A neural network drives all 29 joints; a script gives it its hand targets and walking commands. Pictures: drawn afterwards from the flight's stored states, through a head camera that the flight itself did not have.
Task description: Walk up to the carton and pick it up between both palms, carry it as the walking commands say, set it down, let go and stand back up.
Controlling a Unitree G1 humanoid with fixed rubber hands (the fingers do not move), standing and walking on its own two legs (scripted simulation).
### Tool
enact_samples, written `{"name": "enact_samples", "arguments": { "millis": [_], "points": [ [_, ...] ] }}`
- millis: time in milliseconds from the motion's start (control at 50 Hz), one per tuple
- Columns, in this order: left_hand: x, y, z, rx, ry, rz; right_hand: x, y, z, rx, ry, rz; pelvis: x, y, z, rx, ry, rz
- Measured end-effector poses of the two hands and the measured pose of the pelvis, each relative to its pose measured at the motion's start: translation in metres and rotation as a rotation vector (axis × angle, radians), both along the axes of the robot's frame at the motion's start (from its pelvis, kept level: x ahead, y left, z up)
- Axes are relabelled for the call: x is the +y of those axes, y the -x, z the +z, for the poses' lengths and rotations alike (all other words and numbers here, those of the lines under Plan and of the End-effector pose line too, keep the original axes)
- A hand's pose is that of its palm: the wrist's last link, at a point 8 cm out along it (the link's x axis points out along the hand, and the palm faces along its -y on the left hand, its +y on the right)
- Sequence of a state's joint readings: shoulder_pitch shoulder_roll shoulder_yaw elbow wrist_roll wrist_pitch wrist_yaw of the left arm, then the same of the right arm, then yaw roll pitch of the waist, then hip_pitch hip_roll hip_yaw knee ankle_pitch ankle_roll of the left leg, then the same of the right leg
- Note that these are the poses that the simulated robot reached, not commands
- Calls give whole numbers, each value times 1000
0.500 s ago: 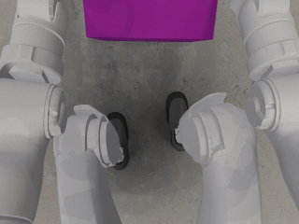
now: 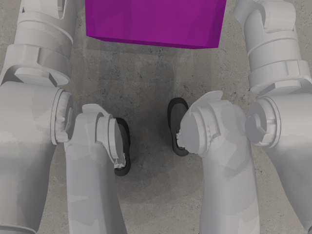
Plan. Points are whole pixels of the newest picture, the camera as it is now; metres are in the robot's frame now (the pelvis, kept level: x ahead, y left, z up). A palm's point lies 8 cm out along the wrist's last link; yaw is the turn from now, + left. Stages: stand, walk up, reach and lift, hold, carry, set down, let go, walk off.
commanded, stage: reach and lift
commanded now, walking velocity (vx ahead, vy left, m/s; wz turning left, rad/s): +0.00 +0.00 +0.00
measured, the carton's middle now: out of the picture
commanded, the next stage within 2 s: none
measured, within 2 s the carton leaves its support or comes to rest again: neither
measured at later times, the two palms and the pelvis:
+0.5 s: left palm out of the picture +0.58 +0.11 -0.04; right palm out of the picture +0.52 -0.20 -0.06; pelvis -0.01 +0.00 +0.04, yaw +1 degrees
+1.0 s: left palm out of the picture +0.55 +0.12 +0.02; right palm out of the picture +0.50 -0.19 +0.01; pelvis -0.01 +0.00 +0.09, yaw +1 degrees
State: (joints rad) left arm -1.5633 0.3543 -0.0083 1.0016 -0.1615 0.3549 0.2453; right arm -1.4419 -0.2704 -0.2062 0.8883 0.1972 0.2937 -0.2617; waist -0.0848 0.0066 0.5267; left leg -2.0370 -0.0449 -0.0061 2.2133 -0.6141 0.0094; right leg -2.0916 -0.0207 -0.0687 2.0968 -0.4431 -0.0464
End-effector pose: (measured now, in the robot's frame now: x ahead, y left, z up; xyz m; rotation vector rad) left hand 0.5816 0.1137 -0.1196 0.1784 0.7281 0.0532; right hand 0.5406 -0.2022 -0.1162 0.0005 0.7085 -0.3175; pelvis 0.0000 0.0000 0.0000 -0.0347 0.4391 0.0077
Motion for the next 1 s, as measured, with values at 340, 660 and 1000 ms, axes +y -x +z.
{"name": "enact_samples", "arguments": {
  "millis": [340, 660, 1000],
  "points": [
    [-5, 5, 42, -16, -22, -13, 1, 18, 30, -6, 8, -72, -2, 6, 27, -18, -9, 7],
    [-2, 11, 97, -57, -33, -20, 6, 26, 80, -44, -8, -100, -2, 12, 52, -65, -13, 7],
    [4, 30, 143, -38, -27, -11, 11, 42, 129, -29, -5, -93, 0, 15, 92, -112, -16, 9]
  ]
}}
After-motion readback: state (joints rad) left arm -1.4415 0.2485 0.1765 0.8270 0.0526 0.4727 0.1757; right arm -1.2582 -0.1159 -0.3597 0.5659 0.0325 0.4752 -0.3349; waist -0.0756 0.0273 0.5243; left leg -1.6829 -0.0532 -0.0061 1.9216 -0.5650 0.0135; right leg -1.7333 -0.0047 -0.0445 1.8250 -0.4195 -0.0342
